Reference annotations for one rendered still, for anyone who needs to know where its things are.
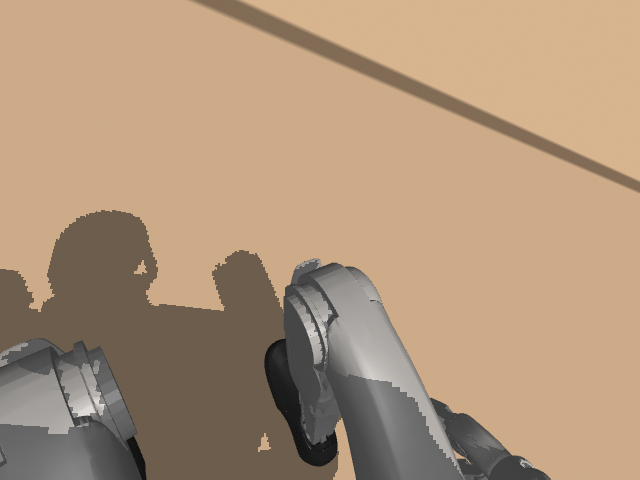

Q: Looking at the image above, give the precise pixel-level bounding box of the right robot hand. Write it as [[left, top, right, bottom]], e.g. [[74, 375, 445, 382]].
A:
[[430, 398, 512, 480]]

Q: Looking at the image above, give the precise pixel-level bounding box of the right robot arm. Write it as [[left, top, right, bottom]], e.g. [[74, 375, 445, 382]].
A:
[[488, 456, 551, 480]]

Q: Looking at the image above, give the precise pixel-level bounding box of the left robot foot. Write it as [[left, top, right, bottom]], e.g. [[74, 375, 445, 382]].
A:
[[126, 436, 147, 480]]

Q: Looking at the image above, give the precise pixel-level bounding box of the right robot foot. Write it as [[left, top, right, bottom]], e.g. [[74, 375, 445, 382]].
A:
[[264, 339, 338, 466]]

